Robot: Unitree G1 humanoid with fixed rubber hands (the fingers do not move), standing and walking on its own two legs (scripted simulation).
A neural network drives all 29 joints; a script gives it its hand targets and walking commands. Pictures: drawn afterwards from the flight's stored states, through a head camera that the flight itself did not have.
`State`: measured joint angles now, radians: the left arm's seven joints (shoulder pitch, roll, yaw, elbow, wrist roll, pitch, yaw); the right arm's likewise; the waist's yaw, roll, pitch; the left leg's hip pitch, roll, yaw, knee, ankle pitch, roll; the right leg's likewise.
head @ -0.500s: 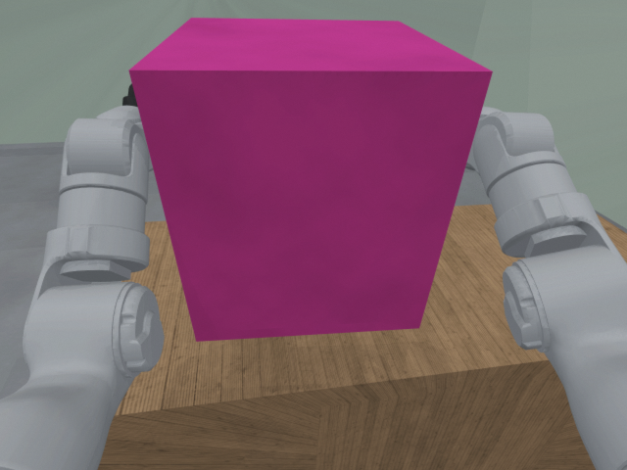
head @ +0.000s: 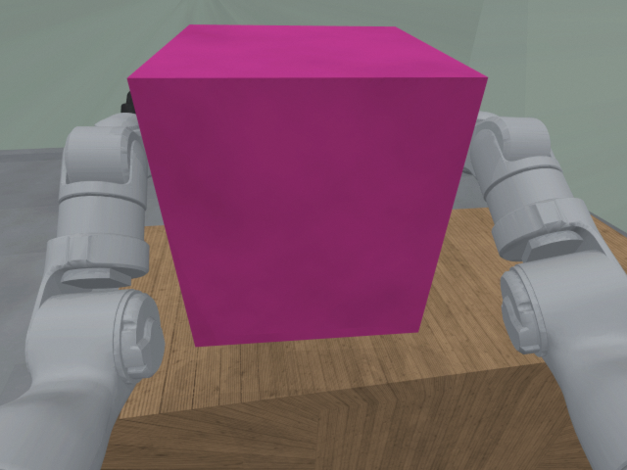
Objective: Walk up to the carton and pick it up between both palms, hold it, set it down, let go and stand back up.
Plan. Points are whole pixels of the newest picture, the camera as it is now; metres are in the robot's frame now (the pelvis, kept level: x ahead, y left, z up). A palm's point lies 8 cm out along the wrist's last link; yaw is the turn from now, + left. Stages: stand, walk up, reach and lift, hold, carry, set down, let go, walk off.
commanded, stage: set down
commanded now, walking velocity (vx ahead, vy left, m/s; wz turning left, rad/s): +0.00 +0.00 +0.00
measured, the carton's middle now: (302, 176) +0.37 -0.01 +0.28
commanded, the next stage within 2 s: none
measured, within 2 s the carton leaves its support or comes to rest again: neither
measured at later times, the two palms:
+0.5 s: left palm (125, 122) +0.40 +0.19 +0.34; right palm (423, 137) +0.39 -0.16 +0.32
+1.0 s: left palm (150, 169) +0.42 +0.18 +0.27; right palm (416, 179) +0.41 -0.17 +0.25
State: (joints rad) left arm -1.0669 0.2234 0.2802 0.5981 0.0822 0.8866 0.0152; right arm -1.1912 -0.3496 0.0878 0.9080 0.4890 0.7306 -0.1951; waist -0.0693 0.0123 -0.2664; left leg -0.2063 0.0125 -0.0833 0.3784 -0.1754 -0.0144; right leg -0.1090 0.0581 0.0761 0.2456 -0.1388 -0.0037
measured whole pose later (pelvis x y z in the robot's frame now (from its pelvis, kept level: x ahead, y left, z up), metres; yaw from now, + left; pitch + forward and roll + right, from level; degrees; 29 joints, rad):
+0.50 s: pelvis +0.00 +0.00 +0.00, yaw +1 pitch -4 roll -1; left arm -1.18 0.27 0.34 0.79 0.17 0.62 -0.06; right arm -1.21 -0.23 -0.11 1.05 0.29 0.42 -0.13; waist -0.08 -0.05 -0.13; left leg -0.09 0.00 -0.09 0.31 -0.15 -0.01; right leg -0.01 0.04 0.06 0.23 -0.15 0.00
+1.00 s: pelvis +0.01 +0.00 +0.00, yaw +1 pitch -3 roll -1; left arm -1.00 0.21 0.28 0.71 0.10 0.53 0.01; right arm -1.01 -0.22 -0.05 0.93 0.29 0.33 -0.14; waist -0.08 -0.04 -0.11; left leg -0.12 0.00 -0.08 0.36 -0.19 -0.01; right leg -0.03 0.04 0.04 0.24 -0.17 0.00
